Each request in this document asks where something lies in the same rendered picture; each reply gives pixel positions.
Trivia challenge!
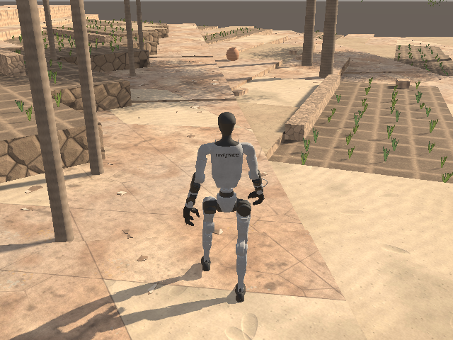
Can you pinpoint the robot torso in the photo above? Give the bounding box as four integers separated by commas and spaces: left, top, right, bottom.
210, 140, 243, 213

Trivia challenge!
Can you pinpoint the right robot forearm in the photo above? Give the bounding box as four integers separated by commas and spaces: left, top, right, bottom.
252, 170, 263, 195

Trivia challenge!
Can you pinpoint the right robot thigh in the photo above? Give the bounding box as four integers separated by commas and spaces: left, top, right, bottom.
236, 198, 251, 256

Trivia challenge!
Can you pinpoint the robot right upper arm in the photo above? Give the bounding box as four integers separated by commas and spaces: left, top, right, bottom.
241, 142, 259, 180

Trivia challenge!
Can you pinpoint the left robot forearm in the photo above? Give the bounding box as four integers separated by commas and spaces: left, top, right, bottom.
185, 173, 201, 208

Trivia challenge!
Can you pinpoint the robot left hand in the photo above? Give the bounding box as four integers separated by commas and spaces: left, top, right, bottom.
183, 206, 200, 226

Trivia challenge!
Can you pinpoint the robot right hand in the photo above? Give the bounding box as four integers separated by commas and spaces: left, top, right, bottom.
248, 191, 264, 205

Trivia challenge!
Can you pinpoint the robot left upper arm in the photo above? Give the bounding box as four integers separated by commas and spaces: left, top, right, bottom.
194, 143, 212, 183

